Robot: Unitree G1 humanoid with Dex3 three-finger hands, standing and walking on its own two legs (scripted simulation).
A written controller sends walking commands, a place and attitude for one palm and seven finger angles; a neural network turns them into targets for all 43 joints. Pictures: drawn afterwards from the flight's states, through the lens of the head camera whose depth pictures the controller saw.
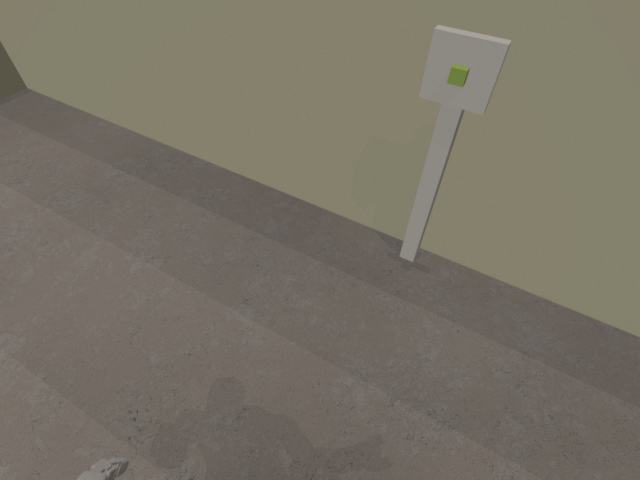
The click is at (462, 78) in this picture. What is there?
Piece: button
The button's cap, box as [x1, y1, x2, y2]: [447, 64, 469, 86]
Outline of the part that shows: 453,64 447,82 462,86 464,84 469,67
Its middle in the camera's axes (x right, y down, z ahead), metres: +0.35 -0.41 +0.98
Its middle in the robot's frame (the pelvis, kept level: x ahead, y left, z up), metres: +1.03 -0.30 +0.03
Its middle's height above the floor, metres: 0.80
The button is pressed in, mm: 0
